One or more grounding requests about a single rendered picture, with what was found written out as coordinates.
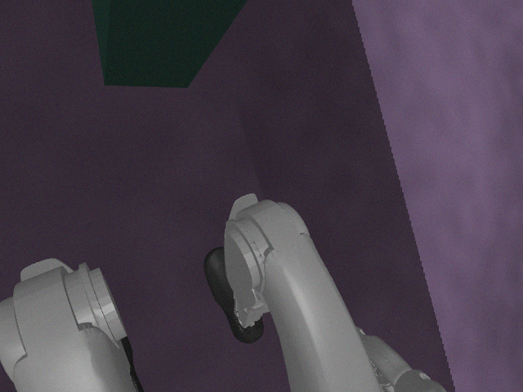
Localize right robot foot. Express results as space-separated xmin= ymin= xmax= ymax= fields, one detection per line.
xmin=204 ymin=247 xmax=264 ymax=344

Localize left robot foot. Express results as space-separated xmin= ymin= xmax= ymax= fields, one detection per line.
xmin=121 ymin=336 xmax=145 ymax=392

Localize right robot arm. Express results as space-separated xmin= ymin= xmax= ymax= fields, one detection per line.
xmin=394 ymin=369 xmax=447 ymax=392

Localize right robot hand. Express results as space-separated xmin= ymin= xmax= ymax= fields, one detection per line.
xmin=356 ymin=327 xmax=413 ymax=392

